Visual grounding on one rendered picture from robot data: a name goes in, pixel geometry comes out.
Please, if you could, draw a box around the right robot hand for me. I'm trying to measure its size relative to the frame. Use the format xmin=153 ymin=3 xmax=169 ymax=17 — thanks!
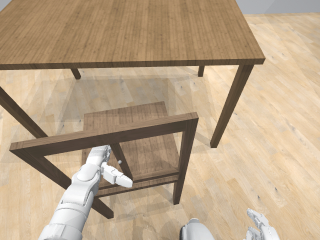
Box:
xmin=243 ymin=208 xmax=280 ymax=240

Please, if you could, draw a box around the right robot thigh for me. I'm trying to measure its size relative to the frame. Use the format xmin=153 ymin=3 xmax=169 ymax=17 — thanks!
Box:
xmin=182 ymin=222 xmax=215 ymax=240

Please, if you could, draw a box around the chair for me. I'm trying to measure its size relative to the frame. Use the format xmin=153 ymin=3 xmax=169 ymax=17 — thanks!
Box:
xmin=9 ymin=101 xmax=199 ymax=219

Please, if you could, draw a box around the robot right shin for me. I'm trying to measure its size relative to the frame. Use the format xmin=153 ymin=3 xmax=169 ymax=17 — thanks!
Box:
xmin=187 ymin=218 xmax=200 ymax=225

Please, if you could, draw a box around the left robot hand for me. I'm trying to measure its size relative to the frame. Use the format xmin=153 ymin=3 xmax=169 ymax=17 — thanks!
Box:
xmin=85 ymin=145 xmax=133 ymax=188

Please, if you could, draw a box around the robot left forearm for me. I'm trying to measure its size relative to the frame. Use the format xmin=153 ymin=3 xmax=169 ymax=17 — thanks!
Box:
xmin=38 ymin=163 xmax=102 ymax=240

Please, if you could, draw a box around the table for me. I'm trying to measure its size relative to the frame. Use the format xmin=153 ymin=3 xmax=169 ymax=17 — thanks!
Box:
xmin=0 ymin=0 xmax=266 ymax=148

